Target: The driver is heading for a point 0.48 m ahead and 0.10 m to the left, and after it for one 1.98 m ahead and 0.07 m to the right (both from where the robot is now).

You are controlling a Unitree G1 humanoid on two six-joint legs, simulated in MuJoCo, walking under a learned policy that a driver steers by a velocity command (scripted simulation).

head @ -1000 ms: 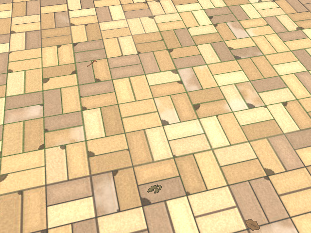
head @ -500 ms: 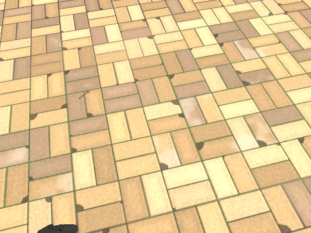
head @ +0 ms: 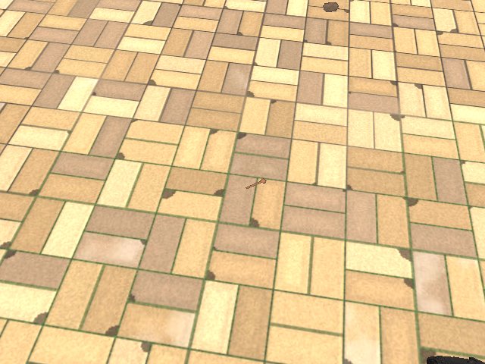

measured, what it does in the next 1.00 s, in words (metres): walks ahead: right foot, then left foot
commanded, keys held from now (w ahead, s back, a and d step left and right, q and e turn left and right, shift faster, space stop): w+q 0.46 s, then q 0.04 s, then e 0.50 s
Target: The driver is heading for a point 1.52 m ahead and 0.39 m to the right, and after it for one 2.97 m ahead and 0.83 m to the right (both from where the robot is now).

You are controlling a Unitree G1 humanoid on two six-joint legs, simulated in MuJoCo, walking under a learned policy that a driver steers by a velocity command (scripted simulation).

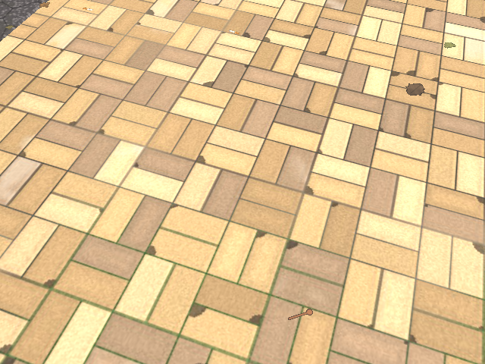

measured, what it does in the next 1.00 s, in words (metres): steps on the spot, turning right: right foot, then left foot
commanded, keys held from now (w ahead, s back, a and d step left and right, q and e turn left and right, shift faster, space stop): e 0.60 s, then no key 0.40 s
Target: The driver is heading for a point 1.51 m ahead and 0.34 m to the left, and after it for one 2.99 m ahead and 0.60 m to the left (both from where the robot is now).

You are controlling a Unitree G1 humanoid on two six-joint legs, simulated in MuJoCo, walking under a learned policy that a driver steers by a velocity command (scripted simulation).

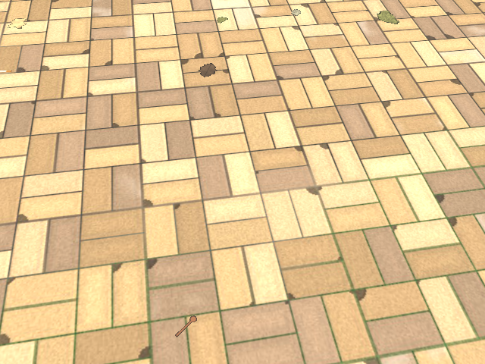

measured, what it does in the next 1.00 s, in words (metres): walks ahead: right foot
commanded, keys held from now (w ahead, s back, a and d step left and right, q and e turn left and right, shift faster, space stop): no key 0.38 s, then w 0.62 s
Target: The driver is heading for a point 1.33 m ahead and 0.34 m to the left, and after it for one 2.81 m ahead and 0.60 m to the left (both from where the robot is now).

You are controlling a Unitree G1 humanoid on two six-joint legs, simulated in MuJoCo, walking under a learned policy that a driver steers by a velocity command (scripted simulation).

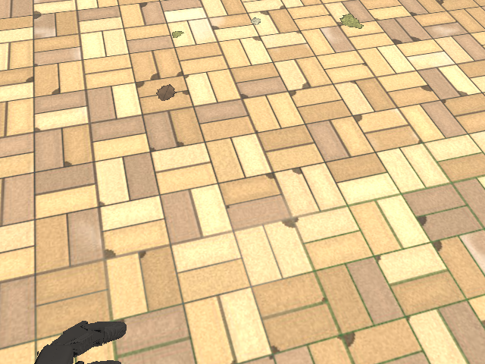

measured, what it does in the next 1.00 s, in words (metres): walks ahead: right foot, then left foot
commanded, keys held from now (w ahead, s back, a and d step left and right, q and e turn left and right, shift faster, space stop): w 0.12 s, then no key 0.34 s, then w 0.38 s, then w+q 0.16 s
